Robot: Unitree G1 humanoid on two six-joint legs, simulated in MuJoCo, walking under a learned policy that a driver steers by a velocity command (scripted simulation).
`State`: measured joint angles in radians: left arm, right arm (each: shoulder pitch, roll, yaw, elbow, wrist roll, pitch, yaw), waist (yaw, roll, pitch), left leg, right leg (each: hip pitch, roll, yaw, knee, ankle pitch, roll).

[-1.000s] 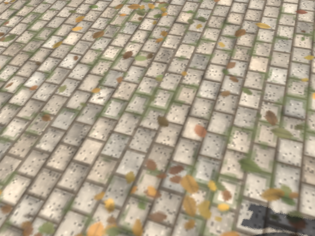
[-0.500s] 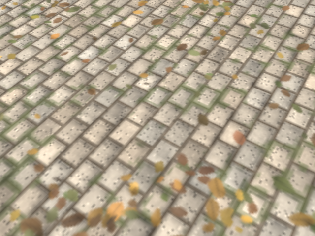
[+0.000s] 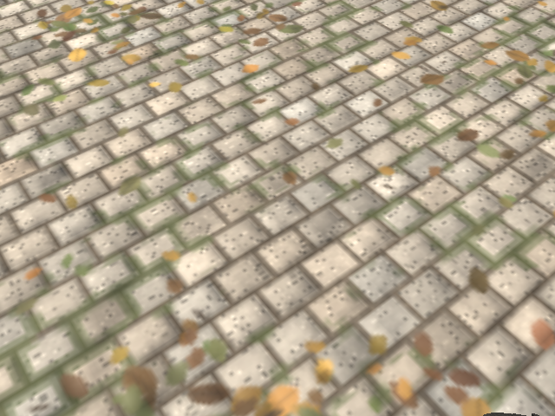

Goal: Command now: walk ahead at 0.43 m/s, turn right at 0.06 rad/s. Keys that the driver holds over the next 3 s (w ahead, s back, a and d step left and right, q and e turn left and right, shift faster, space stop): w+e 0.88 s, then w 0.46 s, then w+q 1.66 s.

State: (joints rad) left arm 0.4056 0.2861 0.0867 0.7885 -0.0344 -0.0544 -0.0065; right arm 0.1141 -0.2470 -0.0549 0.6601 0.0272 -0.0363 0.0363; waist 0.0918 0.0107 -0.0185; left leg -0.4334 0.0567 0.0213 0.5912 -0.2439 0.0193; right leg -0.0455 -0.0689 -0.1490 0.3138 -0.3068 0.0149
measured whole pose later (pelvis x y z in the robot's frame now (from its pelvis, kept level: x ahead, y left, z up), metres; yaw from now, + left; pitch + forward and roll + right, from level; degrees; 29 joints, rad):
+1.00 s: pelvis +0.52 -0.05 -0.01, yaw -31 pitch +2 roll -1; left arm 0.35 0.29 0.07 0.73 -0.02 -0.04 0.01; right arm 0.06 -0.28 -0.04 0.65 0.00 -0.12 0.02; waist 0.08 0.04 0.01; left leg -0.50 0.01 -0.06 0.49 -0.01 -0.02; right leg -0.08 0.11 0.21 0.48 -0.41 -0.06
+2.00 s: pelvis +0.97 -0.30 -0.01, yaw -15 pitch +2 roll -3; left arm 0.32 0.30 0.08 0.85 -0.02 -0.07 0.00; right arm 0.09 -0.28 -0.04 0.63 0.02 -0.02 0.05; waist 0.08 0.03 0.04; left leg -0.60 0.08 0.02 0.65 -0.10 0.06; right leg 0.09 -0.02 -0.25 0.28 -0.38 0.05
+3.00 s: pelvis +1.50 -0.32 -0.01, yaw +20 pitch +2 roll -2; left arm 0.33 0.31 0.07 0.86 -0.02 -0.06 0.00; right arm 0.08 -0.28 -0.05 0.57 0.02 -0.02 0.05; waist 0.10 0.03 0.05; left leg -0.61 0.07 0.02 0.65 -0.08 0.05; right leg 0.10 -0.02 -0.23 0.26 -0.37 0.04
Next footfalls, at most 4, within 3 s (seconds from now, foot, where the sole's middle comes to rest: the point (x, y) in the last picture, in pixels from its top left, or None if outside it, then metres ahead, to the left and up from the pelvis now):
0.04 left None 0.10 0.14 -0.78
0.54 right None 0.40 -0.11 -0.78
1.02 left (331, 330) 0.73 -0.04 -0.78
1.54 right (463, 309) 0.82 -0.39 -0.78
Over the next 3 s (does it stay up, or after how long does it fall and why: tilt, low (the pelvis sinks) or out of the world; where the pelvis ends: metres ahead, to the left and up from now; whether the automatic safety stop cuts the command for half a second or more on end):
stays up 1.50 -0.32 -0.01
